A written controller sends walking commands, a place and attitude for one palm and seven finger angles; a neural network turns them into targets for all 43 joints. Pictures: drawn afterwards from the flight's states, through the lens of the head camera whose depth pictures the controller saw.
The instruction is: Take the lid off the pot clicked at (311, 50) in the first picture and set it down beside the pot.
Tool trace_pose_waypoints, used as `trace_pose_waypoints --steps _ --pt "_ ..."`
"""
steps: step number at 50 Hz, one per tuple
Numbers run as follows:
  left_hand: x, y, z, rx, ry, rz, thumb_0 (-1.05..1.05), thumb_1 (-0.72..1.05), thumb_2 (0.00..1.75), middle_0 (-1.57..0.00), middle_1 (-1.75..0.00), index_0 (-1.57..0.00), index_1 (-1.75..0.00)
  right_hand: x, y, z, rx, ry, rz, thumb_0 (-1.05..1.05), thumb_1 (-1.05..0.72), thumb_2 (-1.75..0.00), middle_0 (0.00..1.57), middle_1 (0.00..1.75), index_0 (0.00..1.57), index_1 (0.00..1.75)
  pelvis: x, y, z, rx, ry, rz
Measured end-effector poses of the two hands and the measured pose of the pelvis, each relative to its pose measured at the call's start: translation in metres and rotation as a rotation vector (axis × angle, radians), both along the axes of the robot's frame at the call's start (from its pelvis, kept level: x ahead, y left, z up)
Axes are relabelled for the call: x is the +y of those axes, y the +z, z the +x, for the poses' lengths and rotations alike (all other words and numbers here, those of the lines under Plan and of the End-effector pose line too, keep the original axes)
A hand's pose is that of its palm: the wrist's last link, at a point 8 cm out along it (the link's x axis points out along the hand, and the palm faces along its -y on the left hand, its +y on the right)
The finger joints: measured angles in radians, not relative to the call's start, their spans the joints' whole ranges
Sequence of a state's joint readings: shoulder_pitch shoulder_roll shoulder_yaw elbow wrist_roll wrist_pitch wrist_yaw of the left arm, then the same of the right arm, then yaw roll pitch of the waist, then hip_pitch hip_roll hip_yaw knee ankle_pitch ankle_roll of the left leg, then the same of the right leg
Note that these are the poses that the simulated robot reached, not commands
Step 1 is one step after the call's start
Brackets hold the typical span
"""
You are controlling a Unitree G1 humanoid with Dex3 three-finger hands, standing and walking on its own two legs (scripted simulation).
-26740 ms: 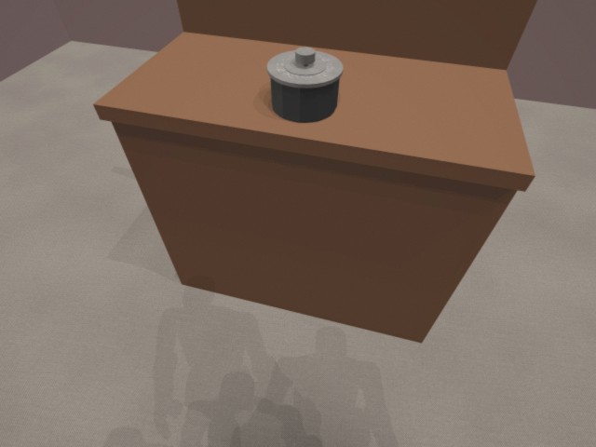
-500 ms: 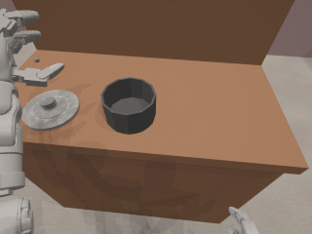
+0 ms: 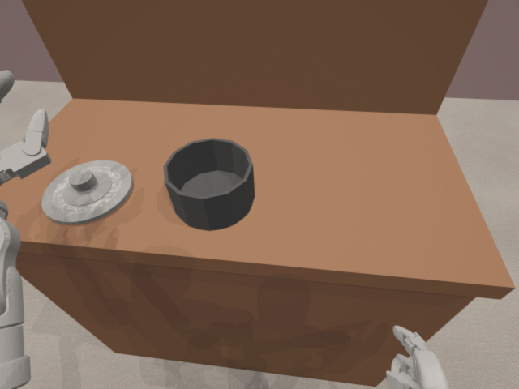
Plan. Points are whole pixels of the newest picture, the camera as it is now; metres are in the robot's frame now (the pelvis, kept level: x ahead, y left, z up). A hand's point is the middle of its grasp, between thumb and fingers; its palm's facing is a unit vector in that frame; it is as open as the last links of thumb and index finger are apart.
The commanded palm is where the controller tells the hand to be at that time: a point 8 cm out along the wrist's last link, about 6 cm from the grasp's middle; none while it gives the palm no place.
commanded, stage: draw the hand back to the body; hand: left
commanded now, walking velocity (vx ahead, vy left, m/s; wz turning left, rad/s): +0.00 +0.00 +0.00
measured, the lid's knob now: (82, 180) +0.43 +0.38 +0.07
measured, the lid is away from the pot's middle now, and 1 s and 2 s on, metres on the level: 0.24 0.24 0.24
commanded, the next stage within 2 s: step back with the hand held close in 1.04 s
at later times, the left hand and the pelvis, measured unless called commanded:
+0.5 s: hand out of the picture +0.22 +0.27 +0.27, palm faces +0.50 -0.84 -0.21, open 7.4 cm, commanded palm +0.16 +0.30 +0.26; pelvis -0.02 +0.01 +0.00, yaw +0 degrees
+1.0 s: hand out of the picture +0.15 +0.26 +0.26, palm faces +0.49 -0.82 -0.30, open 7.4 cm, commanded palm +0.10 +0.30 +0.26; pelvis -0.03 +0.02 +0.00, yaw +0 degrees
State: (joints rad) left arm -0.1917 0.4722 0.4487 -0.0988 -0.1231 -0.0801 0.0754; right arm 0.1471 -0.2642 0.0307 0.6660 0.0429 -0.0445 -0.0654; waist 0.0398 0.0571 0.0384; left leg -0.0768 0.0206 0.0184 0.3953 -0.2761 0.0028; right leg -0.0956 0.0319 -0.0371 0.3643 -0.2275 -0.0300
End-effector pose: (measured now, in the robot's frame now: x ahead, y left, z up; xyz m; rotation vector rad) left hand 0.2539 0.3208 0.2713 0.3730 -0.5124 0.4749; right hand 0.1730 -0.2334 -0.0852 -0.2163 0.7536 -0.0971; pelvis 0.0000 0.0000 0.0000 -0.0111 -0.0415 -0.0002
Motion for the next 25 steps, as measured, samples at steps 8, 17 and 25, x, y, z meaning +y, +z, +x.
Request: trace_pose_waypoints --steps 8,17,25 --pt "-0.005 0.001 -0.028 -0.027 -0.009 0.006 0.01 0.65 0.87 -0.27 -0.41 -0.27 -0.41 0.016 0.005 0.004 -0.044 0.027 0.024 0.01 -0.9 -0.9 0.2 0.3 0.2 0.3 0.001 0.0 -0.007 -0.021 -0.001 0.0" --pt "-0.007 -0.003 -0.056 -0.047 -0.016 0.005 0.01 0.83 0.89 -0.23 -0.33 -0.23 -0.33 0.025 0.006 -0.006 -0.049 0.039 0.024 0.01 -0.9 -0.9 0.2 0.3 0.21 0.3 0.006 0.001 -0.016 -0.042 -0.002 -0.001" --pt "-0.01 -0.004 -0.08 -0.066 -0.034 0.029 0.01 0.88 0.9 -0.21 -0.31 -0.21 -0.31 0.029 0.008 -0.015 -0.056 0.037 0.015 0.01 -0.9 -0.9 0.2 0.3 0.21 0.3 0.012 0.001 -0.022 -0.056 -0.005 -0.002"
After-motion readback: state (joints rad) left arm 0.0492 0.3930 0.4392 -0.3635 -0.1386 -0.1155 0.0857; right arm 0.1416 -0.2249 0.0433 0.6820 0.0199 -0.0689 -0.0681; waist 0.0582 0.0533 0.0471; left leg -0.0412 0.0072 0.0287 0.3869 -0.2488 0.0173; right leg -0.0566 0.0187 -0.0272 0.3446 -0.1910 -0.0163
